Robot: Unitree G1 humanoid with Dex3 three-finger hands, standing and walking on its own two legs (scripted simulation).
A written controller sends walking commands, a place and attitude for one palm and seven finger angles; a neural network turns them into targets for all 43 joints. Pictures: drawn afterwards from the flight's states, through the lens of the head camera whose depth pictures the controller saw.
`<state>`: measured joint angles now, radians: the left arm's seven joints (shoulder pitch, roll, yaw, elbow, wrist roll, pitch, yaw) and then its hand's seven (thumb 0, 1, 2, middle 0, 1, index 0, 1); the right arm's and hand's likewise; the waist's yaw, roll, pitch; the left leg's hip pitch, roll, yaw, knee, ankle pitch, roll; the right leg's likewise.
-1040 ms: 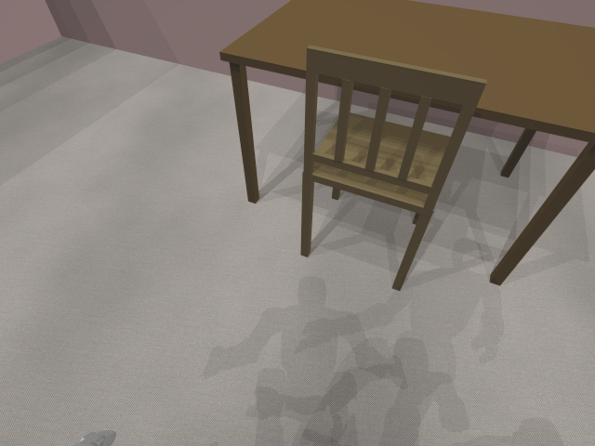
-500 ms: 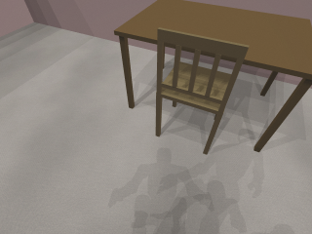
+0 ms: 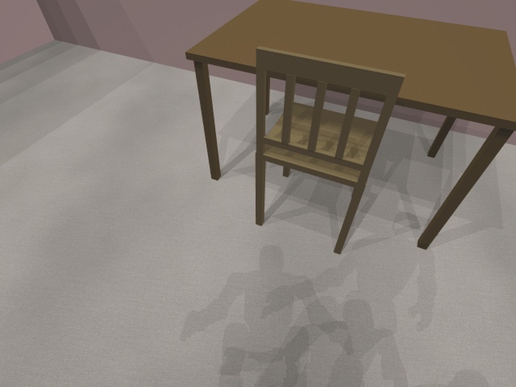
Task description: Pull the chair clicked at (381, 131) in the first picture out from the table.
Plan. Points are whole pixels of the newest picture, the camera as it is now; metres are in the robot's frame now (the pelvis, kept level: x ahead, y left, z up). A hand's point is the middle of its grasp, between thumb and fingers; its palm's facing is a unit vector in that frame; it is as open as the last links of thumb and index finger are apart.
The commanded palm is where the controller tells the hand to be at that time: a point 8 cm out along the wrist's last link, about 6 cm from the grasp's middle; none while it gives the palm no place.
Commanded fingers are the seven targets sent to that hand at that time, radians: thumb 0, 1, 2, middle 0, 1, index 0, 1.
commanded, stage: look at it before walking up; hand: left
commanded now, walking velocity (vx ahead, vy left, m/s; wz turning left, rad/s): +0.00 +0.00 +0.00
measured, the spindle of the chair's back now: (316, 117) +0.92 -0.14 -0.10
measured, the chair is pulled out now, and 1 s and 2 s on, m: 0.00 0.00 0.00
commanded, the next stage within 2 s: turn to face it in 0.40 s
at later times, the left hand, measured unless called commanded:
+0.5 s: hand out of the picture +0.08 +0.25 -0.15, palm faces -0.01 -0.94 -0.34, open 7.4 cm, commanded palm none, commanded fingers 0.00 0.90 0.90 -0.20 -0.30 -0.20 -0.30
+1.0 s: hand out of the picture +0.08 +0.19 -0.19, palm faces -0.14 -0.97 -0.22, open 7.4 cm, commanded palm none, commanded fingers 0.00 0.90 0.90 -0.20 -0.30 -0.20 -0.30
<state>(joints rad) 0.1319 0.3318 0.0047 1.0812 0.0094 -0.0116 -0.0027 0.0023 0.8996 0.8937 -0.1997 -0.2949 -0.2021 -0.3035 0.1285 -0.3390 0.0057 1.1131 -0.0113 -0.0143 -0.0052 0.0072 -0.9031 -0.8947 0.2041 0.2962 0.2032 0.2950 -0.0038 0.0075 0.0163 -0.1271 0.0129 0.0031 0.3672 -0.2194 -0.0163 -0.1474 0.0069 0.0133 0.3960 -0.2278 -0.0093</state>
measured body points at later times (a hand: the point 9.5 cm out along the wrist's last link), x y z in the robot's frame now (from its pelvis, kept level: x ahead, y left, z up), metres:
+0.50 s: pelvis +0.00 +0.00 +0.00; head +0.01 +0.00 +0.45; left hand +0.08 +0.30 -0.13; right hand +0.08 -0.30 -0.14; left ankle -0.01 +0.13 -0.75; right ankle -0.01 -0.11 -0.75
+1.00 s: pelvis -0.01 +0.01 -0.02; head +0.02 +0.01 +0.43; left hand +0.09 +0.24 -0.17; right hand -0.01 -0.25 -0.17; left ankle -0.01 +0.13 -0.74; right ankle -0.01 -0.11 -0.75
